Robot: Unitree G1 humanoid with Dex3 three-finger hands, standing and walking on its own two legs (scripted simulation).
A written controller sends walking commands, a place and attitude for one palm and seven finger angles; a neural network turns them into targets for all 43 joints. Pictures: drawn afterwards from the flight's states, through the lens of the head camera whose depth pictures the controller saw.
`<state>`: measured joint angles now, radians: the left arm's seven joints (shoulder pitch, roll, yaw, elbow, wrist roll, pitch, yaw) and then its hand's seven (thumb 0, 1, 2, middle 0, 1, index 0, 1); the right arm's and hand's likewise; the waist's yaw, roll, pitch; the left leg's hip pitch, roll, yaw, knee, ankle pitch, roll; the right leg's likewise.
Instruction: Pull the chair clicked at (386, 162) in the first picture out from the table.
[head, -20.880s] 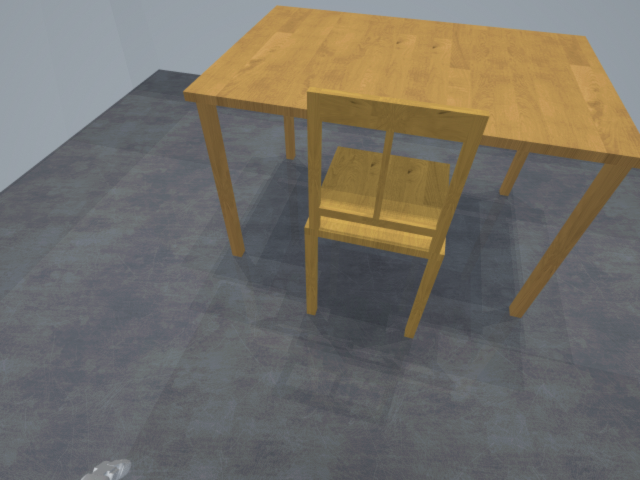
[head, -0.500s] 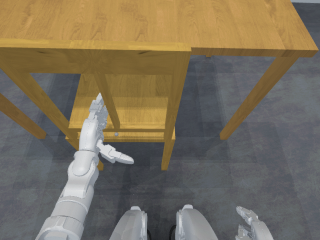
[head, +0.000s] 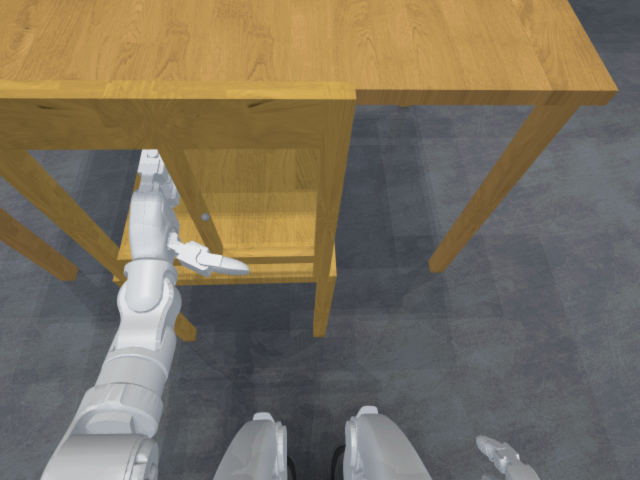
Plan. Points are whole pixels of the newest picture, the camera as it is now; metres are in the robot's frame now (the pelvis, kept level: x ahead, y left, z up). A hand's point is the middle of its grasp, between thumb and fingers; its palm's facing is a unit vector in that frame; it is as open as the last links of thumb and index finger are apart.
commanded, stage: push the fingers through the gap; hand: left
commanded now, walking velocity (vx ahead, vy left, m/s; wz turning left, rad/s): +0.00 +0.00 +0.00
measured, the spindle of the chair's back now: (198, 209) +0.45 +0.15 +0.01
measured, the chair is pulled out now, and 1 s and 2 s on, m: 0.00 0.00 0.03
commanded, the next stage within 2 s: hook a spindle and tug to test in 0.30 s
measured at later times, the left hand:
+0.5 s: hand (204, 238) +0.41 +0.14 +0.01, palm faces +0.01 -1.00 +0.00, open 16.9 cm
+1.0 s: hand (209, 233) +0.41 +0.13 +0.02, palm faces +0.01 -1.00 -0.02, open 11.1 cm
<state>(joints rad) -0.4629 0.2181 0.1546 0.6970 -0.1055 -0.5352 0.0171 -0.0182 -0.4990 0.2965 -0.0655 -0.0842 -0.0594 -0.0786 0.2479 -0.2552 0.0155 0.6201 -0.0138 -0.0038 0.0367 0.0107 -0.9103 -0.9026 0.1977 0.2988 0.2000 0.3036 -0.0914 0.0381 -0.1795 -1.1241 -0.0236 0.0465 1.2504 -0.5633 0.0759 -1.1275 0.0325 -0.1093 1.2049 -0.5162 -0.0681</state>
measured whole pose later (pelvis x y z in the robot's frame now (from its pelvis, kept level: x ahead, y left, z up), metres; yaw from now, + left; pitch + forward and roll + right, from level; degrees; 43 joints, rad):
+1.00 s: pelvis +0.00 +0.02 +0.00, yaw +0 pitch +25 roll -4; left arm -0.46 0.17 0.09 0.73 -0.09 -0.52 0.05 -0.01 -0.11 0.46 -0.41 -1.22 -0.41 -1.22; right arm 0.25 -0.25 0.01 0.61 -0.02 0.03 0.06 0.01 -0.91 -0.90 0.20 0.30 0.20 0.30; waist -0.09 0.05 -0.18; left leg -1.13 -0.03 0.04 1.26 -0.56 0.10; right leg -1.12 0.02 -0.11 1.20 -0.51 -0.04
